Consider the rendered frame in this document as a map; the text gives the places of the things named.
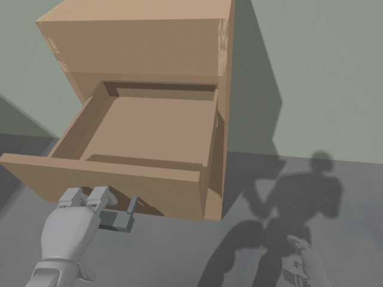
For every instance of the robot right hand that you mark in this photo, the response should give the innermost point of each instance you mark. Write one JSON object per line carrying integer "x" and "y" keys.
{"x": 299, "y": 272}

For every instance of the cabinet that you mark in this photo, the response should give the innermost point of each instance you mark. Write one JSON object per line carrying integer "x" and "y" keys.
{"x": 185, "y": 41}

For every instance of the handle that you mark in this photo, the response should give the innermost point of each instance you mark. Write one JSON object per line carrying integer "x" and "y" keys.
{"x": 115, "y": 221}

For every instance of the robot left hand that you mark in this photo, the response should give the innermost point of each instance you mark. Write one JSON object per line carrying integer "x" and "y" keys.
{"x": 70, "y": 228}

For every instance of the drawer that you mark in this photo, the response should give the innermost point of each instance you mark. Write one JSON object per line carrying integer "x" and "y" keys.
{"x": 150, "y": 139}

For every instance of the robot left forearm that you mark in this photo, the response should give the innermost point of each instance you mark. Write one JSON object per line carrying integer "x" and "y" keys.
{"x": 54, "y": 273}

